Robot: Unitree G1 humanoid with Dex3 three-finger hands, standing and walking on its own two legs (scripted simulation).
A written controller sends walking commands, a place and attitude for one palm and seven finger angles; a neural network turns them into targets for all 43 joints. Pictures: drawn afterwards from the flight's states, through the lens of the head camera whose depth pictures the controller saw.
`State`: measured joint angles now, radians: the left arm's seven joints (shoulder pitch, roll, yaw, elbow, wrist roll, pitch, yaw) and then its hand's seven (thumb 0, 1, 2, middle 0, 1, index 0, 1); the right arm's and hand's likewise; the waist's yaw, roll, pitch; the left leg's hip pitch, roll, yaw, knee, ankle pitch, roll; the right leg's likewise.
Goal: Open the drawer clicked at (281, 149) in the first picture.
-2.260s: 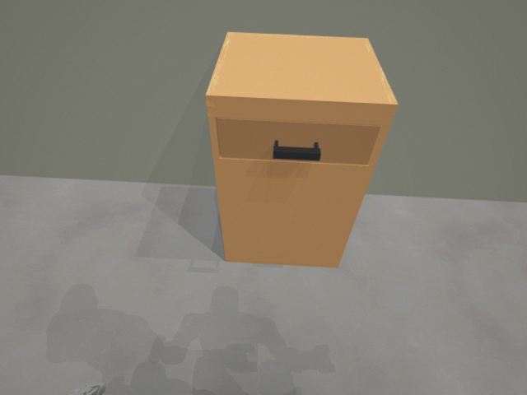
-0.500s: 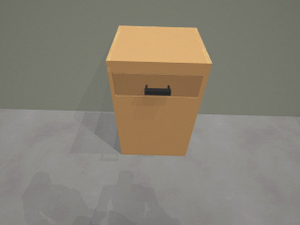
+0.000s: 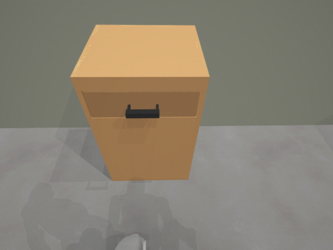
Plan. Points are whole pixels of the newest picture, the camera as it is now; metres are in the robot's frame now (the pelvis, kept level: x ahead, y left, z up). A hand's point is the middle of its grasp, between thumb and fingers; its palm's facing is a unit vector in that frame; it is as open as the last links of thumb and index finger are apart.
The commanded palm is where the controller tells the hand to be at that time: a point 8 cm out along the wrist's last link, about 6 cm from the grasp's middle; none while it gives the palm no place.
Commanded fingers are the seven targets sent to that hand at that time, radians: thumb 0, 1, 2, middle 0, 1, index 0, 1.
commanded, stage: take the last steps up to it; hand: left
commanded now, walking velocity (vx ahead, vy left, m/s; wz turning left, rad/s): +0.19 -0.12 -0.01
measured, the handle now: (143, 110) +0.63 +0.14 -0.09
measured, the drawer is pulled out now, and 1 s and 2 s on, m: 0.00 0.00 0.00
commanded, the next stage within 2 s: come to a stop and stand still in 0.06 s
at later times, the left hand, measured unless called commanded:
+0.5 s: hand (112, 241) +0.18 +0.17 -0.18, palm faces +0.04 -0.98 -0.21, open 7.4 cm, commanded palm none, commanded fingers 0.00 0.90 0.90 -0.20 -0.30 -0.20 -0.30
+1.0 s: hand out of the picture +0.10 +0.12 -0.15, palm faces +0.09 -0.96 -0.26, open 7.3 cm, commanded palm none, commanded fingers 0.00 0.90 0.90 -0.20 -0.30 -0.20 -0.30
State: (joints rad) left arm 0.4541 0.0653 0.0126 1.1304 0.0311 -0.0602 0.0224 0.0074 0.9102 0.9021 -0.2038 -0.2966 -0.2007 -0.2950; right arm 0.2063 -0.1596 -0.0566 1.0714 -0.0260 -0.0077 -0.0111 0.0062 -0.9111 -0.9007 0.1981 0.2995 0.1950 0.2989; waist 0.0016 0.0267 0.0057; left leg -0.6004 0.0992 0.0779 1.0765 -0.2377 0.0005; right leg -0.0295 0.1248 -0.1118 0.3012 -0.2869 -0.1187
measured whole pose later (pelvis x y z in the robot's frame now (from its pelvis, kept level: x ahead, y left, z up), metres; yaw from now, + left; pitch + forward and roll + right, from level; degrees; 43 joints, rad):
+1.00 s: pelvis +0.08 -0.07 +0.01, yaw +0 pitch +0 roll +2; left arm 0.31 0.15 0.05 0.99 0.04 0.01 0.03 0.01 0.91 0.90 -0.21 -0.30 -0.20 -0.30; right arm 0.27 -0.22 -0.07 1.04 -0.02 0.07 0.00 0.01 -0.91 -0.90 0.20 0.30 0.20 0.30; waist 0.04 0.02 0.01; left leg -0.38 0.02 0.01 0.92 -0.36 -0.05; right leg -0.24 -0.10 -0.07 0.45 -0.21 0.01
